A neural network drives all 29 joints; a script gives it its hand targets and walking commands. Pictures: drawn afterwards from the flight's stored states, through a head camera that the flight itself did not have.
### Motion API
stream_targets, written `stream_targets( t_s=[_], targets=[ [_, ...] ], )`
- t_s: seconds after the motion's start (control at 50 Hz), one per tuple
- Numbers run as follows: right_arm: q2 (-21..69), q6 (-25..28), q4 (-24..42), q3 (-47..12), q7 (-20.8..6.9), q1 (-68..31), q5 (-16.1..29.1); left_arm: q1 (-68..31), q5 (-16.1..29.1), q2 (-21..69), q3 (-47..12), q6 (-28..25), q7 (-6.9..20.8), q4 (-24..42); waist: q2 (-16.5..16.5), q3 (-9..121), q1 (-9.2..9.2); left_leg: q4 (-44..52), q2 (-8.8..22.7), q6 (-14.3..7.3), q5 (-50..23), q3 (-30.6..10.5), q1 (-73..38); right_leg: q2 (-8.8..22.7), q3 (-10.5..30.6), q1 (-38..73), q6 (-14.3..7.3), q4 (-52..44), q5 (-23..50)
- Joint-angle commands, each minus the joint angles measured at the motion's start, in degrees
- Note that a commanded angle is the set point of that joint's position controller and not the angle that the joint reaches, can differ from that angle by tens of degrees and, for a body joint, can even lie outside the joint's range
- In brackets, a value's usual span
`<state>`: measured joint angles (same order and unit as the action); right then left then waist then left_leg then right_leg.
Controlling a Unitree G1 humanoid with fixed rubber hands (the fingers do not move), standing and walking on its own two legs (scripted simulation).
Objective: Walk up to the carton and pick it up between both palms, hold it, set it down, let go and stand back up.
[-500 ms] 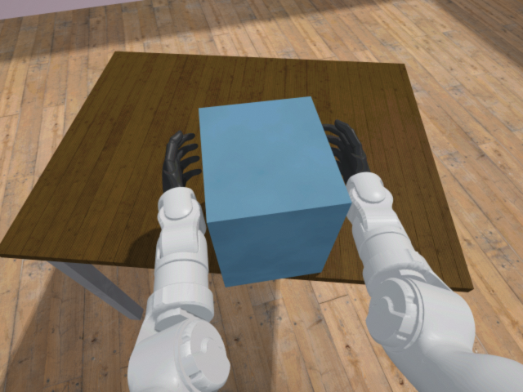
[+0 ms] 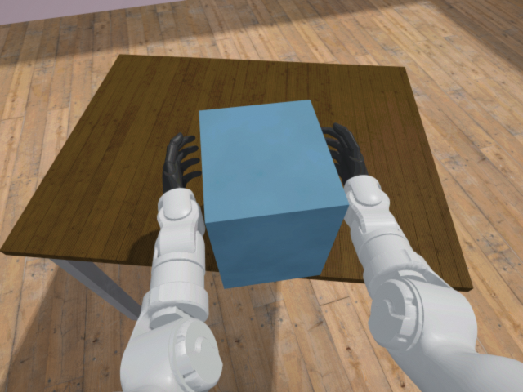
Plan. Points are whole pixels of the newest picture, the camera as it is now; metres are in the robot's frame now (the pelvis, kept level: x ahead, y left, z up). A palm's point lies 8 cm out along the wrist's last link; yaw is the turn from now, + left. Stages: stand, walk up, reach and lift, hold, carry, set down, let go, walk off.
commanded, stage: reach and lift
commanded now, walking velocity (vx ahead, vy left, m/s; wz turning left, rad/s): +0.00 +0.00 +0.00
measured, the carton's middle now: (264, 199) +0.42 +0.06 +0.01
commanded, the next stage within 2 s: none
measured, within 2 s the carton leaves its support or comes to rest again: leaves its support in 0.28 s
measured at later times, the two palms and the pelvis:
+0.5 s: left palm (173, 180) +0.37 +0.18 +0.11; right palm (363, 184) +0.41 -0.09 +0.09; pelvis -0.02 +0.00 +0.00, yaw +1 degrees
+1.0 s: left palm (160, 166) +0.37 +0.19 +0.15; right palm (366, 183) +0.38 -0.08 +0.12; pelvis -0.02 +0.01 +0.00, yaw +2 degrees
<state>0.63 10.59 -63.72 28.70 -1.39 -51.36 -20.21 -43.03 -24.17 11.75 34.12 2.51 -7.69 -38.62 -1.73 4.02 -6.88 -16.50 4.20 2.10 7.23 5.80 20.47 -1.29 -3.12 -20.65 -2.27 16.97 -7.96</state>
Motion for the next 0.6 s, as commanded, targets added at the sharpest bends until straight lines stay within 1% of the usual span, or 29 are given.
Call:
stream_targets(
  t_s=[0.0, 0.02, 0.04, 0.06, 0.08, 0.1, 0.12, 0.14, 0.16, 0.18, 0.2, 0.22, 0.24, 0.26, 0.28, 0.3, 0.32, 0.34, 0.36, 0.38, 0.42, 0.44, 0.46, 0.48, 0.5, 0.52, 0.54, 0.56, 0.58],
  targets=[
    [25.8, 2.1, 1.7, -12.4, -5.4, -28.6, -0.8, -26.8, 1.5, 22.9, -17.6, -0.9, 4.0, 0.4, -1.0, 33.9, -1.27, -2.2, -2.9, -2.2, -21.9, 2.6, -7.0, -0.4, -0.7, 23.8, 2.5, 4.0, 28.2],
    [25.7, 2.0, 1.6, -12.3, -5.4, -29.0, -0.7, -27.7, 1.9, 23.0, -17.9, -1.0, 4.1, 0.2, -1.2, 33.4, -0.77, -2.0, -2.8, -2.2, -21.4, 2.6, -7.2, -0.3, -0.7, 23.4, 2.4, 3.9, 27.8],
    [26.3, 2.1, 2.1, -12.5, -5.2, -29.5, -0.5, -29.6, 2.6, 23.4, -19.3, -1.1, 4.0, 1.6, -0.4, 34.9, -0.49, -2.2, -2.9, -2.1, -21.6, 2.6, -7.7, -0.3, -0.7, 23.3, 2.5, 4.0, 28.0],
    [26.0, 1.8, 2.5, -12.6, -5.2, -29.8, -0.4, -29.3, 2.7, 22.8, -19.1, -0.7, 4.0, 0.6, -0.5, 34.8, -0.34, -1.9, -3.0, -2.2, -20.1, 2.6, -7.2, -0.3, -0.6, 23.4, 2.3, 3.6, 26.6],
    [26.2, 1.5, 2.9, -13.0, -5.0, -30.2, 0.0, -29.6, 2.8, 22.6, -19.4, -0.5, 3.9, 1.1, -0.7, 35.3, -0.41, -1.9, -3.0, -2.2, -20.1, 2.6, -7.4, -0.4, -0.5, 24.0, 2.2, 3.5, 26.5],
    [26.1, 1.4, 2.5, -13.3, -4.8, -29.5, 0.2, -29.9, 3.1, 22.7, -19.9, -0.4, 4.0, 1.1, -0.5, 35.2, 0.03, -2.0, -3.0, -2.2, -20.4, 2.4, -8.6, -0.3, -0.7, 23.6, 2.4, 3.4, 27.1],
    [26.2, 1.2, 2.9, -13.0, -4.8, -30.4, 0.3, -31.3, 3.4, 23.1, -20.6, -0.3, 3.8, 1.5, 0.3, 35.9, 0.34, -1.9, -3.0, -2.0, -20.3, 2.2, -8.8, -0.3, -0.5, 22.9, 2.1, 3.3, 26.1],
    [26.3, 1.2, 3.5, -13.1, -4.6, -30.1, 0.3, -31.6, 3.9, 23.3, -21.3, 0.0, 3.9, 1.9, 0.2, 36.6, 0.75, -2.1, -3.0, -1.9, -20.1, 2.1, -9.2, -0.4, -0.6, 22.9, 2.1, 3.0, 25.7],
    [26.2, 1.1, 4.1, -13.7, -4.6, -30.4, 0.7, -31.7, 4.1, 23.3, -21.8, 0.0, 3.8, 1.7, 0.8, 36.9, 0.57, -2.2, -3.0, -1.8, -20.1, 2.0, -10.1, -0.4, -0.6, 22.4, 2.0, 2.9, 25.1],
    [26.6, 0.9, 4.0, -13.7, -4.4, -30.6, 0.8, -32.9, 4.1, 22.7, -21.4, 0.1, 3.9, 1.9, 0.3, 36.3, 0.60, -2.0, -3.1, -1.9, -19.0, 2.2, -9.6, -0.2, -0.6, 22.9, 2.2, 2.9, 24.5],
    [26.6, 0.7, 4.6, -13.6, -4.3, -30.6, 0.9, -33.2, 4.4, 22.6, -21.8, 0.4, 4.1, 1.2, 0.1, 36.2, 1.39, -1.9, -3.1, -2.0, -18.2, 2.1, -9.9, -0.1, -0.7, 22.8, 2.2, 2.6, 24.0],
    [26.2, 0.3, 4.7, -13.8, -4.3, -30.6, 1.1, -33.2, 4.5, 22.6, -21.8, 0.7, 4.2, 0.8, 0.1, 35.3, 1.34, -1.7, -3.1, -2.0, -18.0, 2.1, -10.9, -0.2, -1.0, 22.3, 2.4, 2.5, 23.0],
    [26.0, 0.5, 5.6, -13.7, -4.3, -31.6, 1.2, -33.0, 4.6, 22.6, -22.0, 0.8, 4.3, 0.8, 0.2, 36.0, 1.50, -2.0, -3.1, -1.9, -18.2, 1.9, -11.4, -0.1, -1.0, 21.7, 2.2, 2.4, 22.9],
    [26.4, 0.3, 5.4, -13.9, -3.9, -30.2, 1.1, -33.0, 5.0, 22.4, -22.8, 0.9, 4.3, 0.7, 0.2, 36.6, 1.94, -2.0, -3.3, -1.9, -17.9, 1.9, -11.3, 0.1, -0.7, 22.7, 2.4, 2.3, 23.5],
    [26.4, 0.3, 5.4, -14.2, -4.1, -31.4, 1.7, -33.9, 5.2, 23.0, -23.4, 1.1, 4.2, 1.4, 1.6, 36.8, 1.96, -2.2, -3.1, -1.4, -19.2, 1.6, -12.8, -0.2, -1.2, 21.4, 2.2, 2.4, 22.8],
    [26.5, 0.1, 6.2, -14.6, -4.0, -31.2, 1.9, -33.5, 5.0, 22.8, -23.3, 1.4, 4.3, 0.9, 1.3, 36.3, 1.99, -2.3, -3.1, -1.5, -18.8, 1.7, -13.2, -0.3, -1.2, 21.7, 2.2, 2.1, 22.3],
    [25.9, 0.0, 6.6, -14.3, -4.1, -31.8, 2.2, -33.4, 5.0, 22.6, -23.2, 1.8, 4.3, 0.5, 1.6, 34.7, 2.01, -2.2, -3.0, -1.4, -18.2, 1.6, -13.5, -0.3, -1.4, 20.5, 2.1, 1.9, 20.7],
    [25.7, -0.2, 7.6, -14.8, -4.0, -32.8, 2.5, -34.3, 5.2, 22.6, -23.1, 2.1, 4.3, 1.1, 1.2, 34.5, 1.69, -2.0, -2.9, -1.4, -17.9, 1.5, -14.5, -0.5, -1.6, 20.2, 2.2, 1.5, 19.4],
    [25.3, -0.5, 7.3, -14.9, -4.2, -33.1, 2.6, -34.4, 5.1, 22.8, -22.8, 2.5, 4.3, 0.4, 1.1, 33.4, 1.44, -1.7, -2.8, -1.5, -16.4, 1.5, -14.7, -0.6, -1.7, 19.2, 2.1, 1.1, 16.9],
    [26.1, -0.6, 7.8, -15.5, -4.2, -32.7, 3.3, -33.6, 5.5, 22.5, -23.2, 2.9, 4.4, 0.8, 0.8, 34.0, 1.34, -1.8, -2.9, -1.6, -16.6, 1.7, -14.5, -0.5, -1.5, 20.2, 2.2, 1.4, 18.0],
    [26.3, -1.8, 7.5, -16.7, -3.8, -31.0, 4.1, -32.6, 5.4, 21.3, -22.4, 3.9, 4.9, -0.3, -0.4, 30.8, 1.45, -1.4, -3.1, -2.0, -15.2, 1.9, -14.5, -0.2, -1.2, 21.3, 2.6, 1.3, 18.3],
    [26.4, -1.9, 8.3, -16.8, -3.8, -32.2, 4.6, -33.4, 5.4, 21.5, -22.5, 4.3, 5.0, 0.6, -0.2, 30.3, 1.53, -1.2, -3.0, -1.8, -14.7, 1.8, -14.9, -0.1, -1.3, 21.3, 2.7, 1.4, 17.6],
    [26.2, -2.4, 7.4, -16.9, -3.8, -31.9, 4.9, -33.2, 5.2, 21.4, -22.6, 5.2, 5.1, 0.2, 0.4, 28.6, 1.49, -0.9, -3.0, -1.8, -13.8, 1.8, -15.4, -0.1, -1.5, 20.6, 2.8, 1.0, 15.8],
    [26.6, -2.5, 9.1, -17.1, -3.8, -33.1, 5.2, -33.9, 5.5, 21.5, -22.6, 5.3, 5.1, 1.2, 0.1, 29.1, 1.24, -0.7, -3.1, -1.9, -13.3, 2.0, -15.5, 0.0, -1.2, 21.0, 2.8, 1.1, 15.7],
    [26.4, -3.0, 8.8, -17.3, -3.8, -33.2, 5.4, -33.9, 5.3, 21.0, -22.4, 6.2, 5.2, 0.8, -0.2, 27.0, 1.18, -0.2, -3.1, -2.1, -11.6, 1.8, -15.0, 0.0, -1.2, 20.5, 2.8, 0.8, 13.8],
    [26.9, -3.5, 9.5, -17.3, -3.5, -33.0, 5.4, -33.0, 5.6, 20.4, -21.9, 6.9, 5.6, -0.6, -0.9, 26.2, 1.30, 0.1, -3.4, -2.4, -9.8, 1.9, -14.1, 0.4, -0.6, 21.4, 3.0, 0.6, 13.6],
    [27.6, -3.6, 10.2, -17.9, -3.5, -33.6, 5.8, -33.6, 5.7, 20.9, -21.9, 7.2, 5.6, 0.2, -0.9, 26.5, 1.04, 0.2, -3.4, -2.5, -10.3, 2.0, -14.1, 0.4, -0.6, 22.5, 3.2, 1.1, 14.8],
    [27.2, -4.0, 10.4, -18.4, -3.6, -33.1, 6.2, -32.1, 5.5, 20.5, -21.8, 7.8, 5.9, -0.4, -0.9, 25.7, 1.06, 0.4, -3.5, -2.5, -9.6, 1.9, -14.3, 0.5, -0.4, 22.6, 3.2, 0.9, 14.2],
    [27.4, -4.4, 10.7, -18.3, -3.4, -32.9, 6.5, -32.6, 5.6, 20.5, -21.9, 8.3, 6.0, 0.2, -0.6, 26.0, 1.51, 0.3, -3.5, -2.4, -10.1, 1.8, -14.8, 0.5, -0.5, 22.6, 3.2, 1.0, 14.6]
  ],
)
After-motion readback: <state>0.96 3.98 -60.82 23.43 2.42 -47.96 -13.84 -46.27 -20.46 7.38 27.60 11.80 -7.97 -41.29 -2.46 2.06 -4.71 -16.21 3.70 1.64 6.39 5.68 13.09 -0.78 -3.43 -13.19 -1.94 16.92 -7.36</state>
